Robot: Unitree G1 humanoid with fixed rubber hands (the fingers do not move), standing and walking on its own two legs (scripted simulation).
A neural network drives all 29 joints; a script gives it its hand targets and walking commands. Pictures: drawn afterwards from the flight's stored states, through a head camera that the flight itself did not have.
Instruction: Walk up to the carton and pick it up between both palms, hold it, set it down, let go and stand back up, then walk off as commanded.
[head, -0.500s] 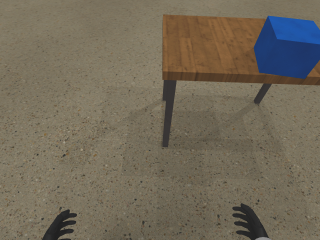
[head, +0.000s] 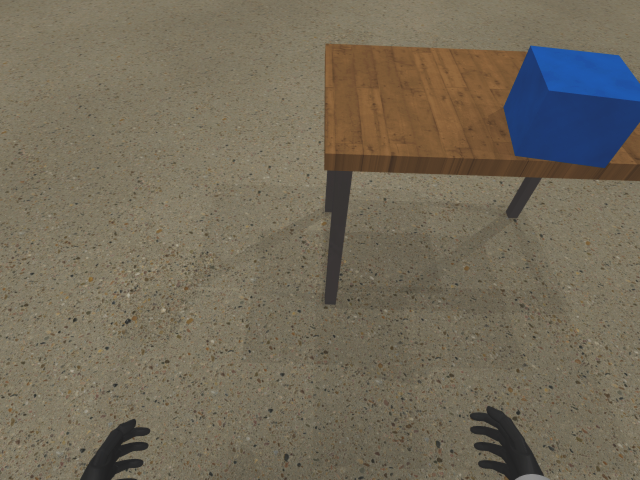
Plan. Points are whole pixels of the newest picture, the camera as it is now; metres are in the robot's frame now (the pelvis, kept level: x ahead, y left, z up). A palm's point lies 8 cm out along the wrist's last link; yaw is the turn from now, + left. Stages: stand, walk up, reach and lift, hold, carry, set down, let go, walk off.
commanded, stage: stand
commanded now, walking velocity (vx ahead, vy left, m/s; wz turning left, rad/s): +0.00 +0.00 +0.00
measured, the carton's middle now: (566, 105) +0.86 -0.57 +0.02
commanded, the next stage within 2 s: walk up in 0.92 s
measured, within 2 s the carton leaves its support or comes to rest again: neither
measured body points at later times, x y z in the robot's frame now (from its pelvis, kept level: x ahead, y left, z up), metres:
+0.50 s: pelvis -0.01 +0.00 +0.00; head +0.00 +0.00 +0.45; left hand +0.13 +0.28 -0.11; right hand +0.14 -0.26 -0.09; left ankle +0.00 +0.12 -0.72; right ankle -0.01 -0.12 -0.72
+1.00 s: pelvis -0.02 +0.00 +0.01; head -0.01 -0.01 +0.46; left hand +0.11 +0.27 -0.10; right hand +0.11 -0.27 -0.10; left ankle +0.00 +0.12 -0.72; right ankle -0.01 -0.12 -0.72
